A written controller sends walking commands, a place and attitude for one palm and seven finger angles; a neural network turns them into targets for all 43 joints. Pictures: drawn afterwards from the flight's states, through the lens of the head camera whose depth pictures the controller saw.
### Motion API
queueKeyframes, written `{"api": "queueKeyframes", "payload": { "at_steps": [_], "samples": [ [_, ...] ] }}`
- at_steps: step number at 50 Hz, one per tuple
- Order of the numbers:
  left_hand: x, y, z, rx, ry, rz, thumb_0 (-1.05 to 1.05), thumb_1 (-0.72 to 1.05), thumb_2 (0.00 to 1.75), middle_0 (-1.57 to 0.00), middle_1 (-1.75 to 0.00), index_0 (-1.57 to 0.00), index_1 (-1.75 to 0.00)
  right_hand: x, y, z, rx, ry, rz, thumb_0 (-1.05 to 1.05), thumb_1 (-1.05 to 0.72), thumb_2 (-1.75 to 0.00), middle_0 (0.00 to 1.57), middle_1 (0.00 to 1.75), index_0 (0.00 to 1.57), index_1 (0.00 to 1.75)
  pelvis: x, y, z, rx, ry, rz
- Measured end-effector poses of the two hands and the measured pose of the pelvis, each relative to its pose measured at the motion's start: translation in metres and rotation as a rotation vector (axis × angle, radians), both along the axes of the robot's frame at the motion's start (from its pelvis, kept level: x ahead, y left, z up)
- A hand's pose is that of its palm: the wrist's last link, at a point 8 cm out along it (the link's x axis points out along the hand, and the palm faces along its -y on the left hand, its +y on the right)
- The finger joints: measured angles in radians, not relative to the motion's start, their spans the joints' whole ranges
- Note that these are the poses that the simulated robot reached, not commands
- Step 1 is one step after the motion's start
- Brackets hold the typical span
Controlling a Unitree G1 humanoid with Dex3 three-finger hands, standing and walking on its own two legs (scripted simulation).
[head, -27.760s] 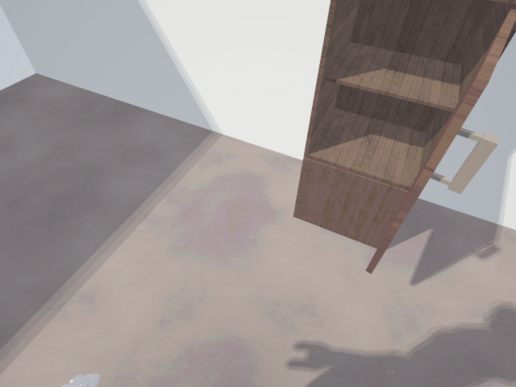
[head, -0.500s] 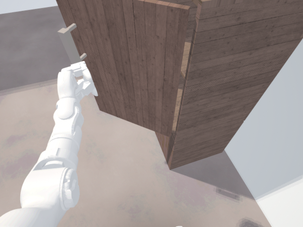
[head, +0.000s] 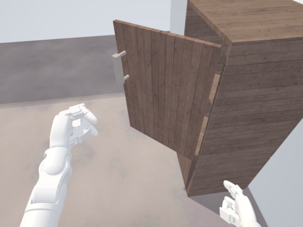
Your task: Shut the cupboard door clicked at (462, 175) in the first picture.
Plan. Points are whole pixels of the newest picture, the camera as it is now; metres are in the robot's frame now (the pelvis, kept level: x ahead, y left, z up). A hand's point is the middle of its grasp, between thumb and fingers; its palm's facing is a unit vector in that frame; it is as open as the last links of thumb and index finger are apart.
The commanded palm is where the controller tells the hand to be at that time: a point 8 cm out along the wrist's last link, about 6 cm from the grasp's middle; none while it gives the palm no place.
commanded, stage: draw the hand back to the body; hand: left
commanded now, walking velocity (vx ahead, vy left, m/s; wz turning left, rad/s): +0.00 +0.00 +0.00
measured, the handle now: (122, 67) +0.69 +0.19 +0.08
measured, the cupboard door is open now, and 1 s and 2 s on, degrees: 47 47 47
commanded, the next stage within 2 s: step back with the hand held close in 0.86 s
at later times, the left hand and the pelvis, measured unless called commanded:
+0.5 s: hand (26, 159) +0.20 +0.27 +0.16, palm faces +0.45 -0.79 -0.42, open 6.2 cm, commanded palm +0.15 +0.31 +0.18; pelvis +0.02 +0.01 +0.00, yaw +0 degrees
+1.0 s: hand (25, 161) +0.20 +0.27 +0.16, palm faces +0.46 -0.79 -0.40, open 7.4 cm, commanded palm +0.15 +0.30 +0.18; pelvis +0.01 +0.00 +0.00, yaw +0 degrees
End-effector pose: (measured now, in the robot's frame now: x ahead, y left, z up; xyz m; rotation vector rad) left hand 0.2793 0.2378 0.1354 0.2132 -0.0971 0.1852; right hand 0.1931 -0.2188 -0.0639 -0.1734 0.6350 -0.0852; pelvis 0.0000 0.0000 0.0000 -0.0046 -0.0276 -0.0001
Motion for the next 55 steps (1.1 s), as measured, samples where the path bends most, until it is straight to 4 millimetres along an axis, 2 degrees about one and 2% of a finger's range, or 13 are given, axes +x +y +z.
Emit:
{"api": "queueKeyframes", "payload": {
  "at_steps": [5,11,20,29,37,43,50,55],
  "samples": [
    [-0.028,0.018,0.006,0.041,-0.002,0.071,0.02,0.90,0.90,-0.95,-1.12,-0.96,-1.12,0.008,0.017,-0.001,0.013,0.011,0.054,0.01,-0.90,-0.90,0.20,0.30,0.20,0.30,0.004,0.003,0.003,-0.002,-0.022,0.009],
    [-0.054,0.036,0.016,0.095,-0.005,0.141,0.02,0.90,0.90,-0.79,-0.94,-0.79,-0.94,0.000,0.026,-0.014,0.026,0.073,0.070,0.01,-0.90,-0.90,0.21,0.30,0.20,0.30,0.010,0.006,0.004,-0.002,-0.032,0.013],
    [-0.094,0.059,0.033,0.195,-0.012,0.230,0.01,0.90,0.90,-0.55,-0.67,-0.55,-0.67,-0.016,0.016,-0.027,0.021,0.127,0.030,0.01,-0.90,-0.90,0.21,0.30,0.20,0.30,0.016,0.008,0.003,-0.004,-0.030,0.009],
    [-0.133,0.077,0.044,0.273,-0.015,0.325,0.01,0.89,0.90,-0.32,-0.42,-0.32,-0.42,-0.011,0.005,-0.022,-0.006,0.081,0.014,0.01,-0.90,-0.90,0.20,0.30,0.20,0.30,0.014,0.008,0.002,-0.005,-0.033,0.012],
    [-0.132,0.072,0.036,0.220,-0.032,0.330,0.01,0.89,0.90,-0.23,-0.32,-0.23,-0.33,-0.005,0.008,-0.015,-0.019,0.039,0.034,0.01,-0.90,-0.90,0.20,0.30,0.20,0.30,0.009,0.006,0.002,-0.002,-0.038,0.017],
    [-0.128,0.067,0.041,0.229,-0.049,0.296,0.01,0.89,0.90,-0.21,-0.30,-0.21,-0.31,-0.005,0.011,-0.011,-0.006,0.017,0.033,0.01,-0.90,-0.90,0.20,0.30,0.20,0.30,0.009,0.005,0.003,-0.004,-0.042,0.010],
    [-0.126,0.068,0.043,0.244,-0.042,0.290,0.01,0.89,0.90,-0.21,-0.30,-0.21,-0.30,-0.012,0.010,-0.016,0.002,0.044,0.025,0.01,-0.90,-0.90,0.21,0.30,0.20,0.30,0.009,0.004,0.003,-0.004,-0.040,0.005],
    [-0.123,0.073,0.045,0.289,-0.050,0.281,0.01,0.89,0.90,-0.21,-0.30,-0.21,-0.30,-0.018,0.003,-0.021,-0.012,0.087,-0.004,0.01,-0.90,-0.90,0.21,0.30,0.20,0.30,0.008,0.007,0.001,-0.020,0.009,0.009]
  ]
}}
